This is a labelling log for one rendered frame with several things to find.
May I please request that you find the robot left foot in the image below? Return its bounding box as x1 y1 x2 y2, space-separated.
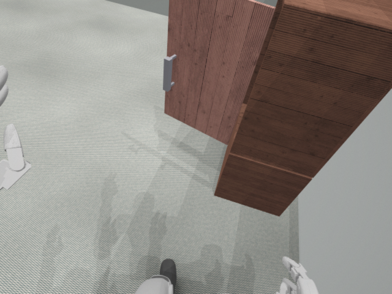
160 258 176 294

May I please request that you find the right robot hand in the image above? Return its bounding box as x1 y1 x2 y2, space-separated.
276 257 319 294

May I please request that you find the robot left shin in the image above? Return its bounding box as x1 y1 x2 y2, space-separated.
151 275 172 284

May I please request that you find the handle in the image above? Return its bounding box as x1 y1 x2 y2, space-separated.
163 55 176 92

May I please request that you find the cupboard door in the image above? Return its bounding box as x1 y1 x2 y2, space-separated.
164 0 276 145

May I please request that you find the left robot hand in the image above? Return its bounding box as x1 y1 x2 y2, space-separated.
0 66 31 190

